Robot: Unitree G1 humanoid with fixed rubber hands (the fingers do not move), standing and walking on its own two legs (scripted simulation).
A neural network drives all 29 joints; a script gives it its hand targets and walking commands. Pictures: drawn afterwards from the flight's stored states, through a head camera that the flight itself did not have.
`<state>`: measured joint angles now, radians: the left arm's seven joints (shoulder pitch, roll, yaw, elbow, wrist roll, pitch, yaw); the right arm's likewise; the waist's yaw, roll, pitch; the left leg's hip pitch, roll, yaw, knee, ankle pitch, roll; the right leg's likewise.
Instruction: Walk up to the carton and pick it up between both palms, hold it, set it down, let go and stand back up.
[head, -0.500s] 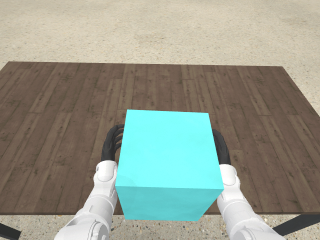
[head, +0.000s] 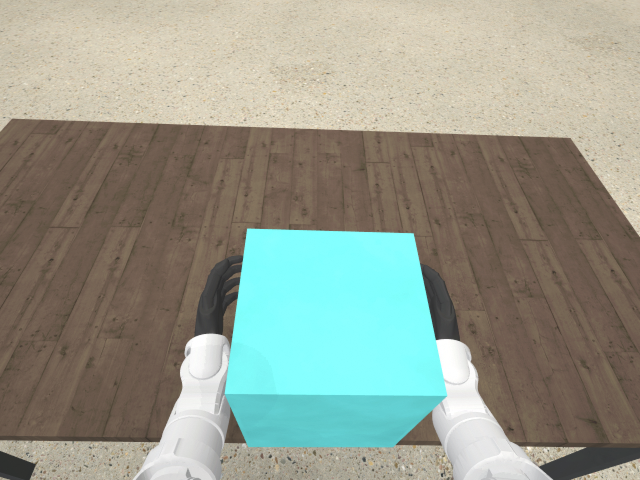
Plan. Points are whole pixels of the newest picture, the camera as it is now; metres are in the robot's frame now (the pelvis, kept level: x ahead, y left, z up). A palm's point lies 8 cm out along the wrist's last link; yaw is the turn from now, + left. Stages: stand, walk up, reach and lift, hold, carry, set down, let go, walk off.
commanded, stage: reach and lift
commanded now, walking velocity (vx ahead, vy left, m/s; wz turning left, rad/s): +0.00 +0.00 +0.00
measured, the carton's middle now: (325, 346) +0.31 +0.03 -0.02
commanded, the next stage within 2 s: none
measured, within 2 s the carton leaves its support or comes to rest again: leaves its support in 0.22 s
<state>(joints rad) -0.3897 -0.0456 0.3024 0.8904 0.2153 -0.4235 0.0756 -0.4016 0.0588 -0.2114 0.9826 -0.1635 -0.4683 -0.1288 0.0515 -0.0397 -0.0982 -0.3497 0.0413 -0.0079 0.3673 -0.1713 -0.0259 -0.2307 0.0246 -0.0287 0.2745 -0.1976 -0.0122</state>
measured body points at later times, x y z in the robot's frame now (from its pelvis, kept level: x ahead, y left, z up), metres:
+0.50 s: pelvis -0.01 +0.00 +0.00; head +0.02 +0.02 +0.45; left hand +0.34 +0.18 +0.03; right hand +0.35 -0.13 +0.03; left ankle +0.00 +0.13 -0.75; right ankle -0.05 -0.11 -0.75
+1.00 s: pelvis -0.03 +0.00 +0.00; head -0.01 +0.03 +0.45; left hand +0.34 +0.18 +0.05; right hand +0.34 -0.13 +0.05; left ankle +0.00 +0.13 -0.75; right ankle -0.05 -0.11 -0.75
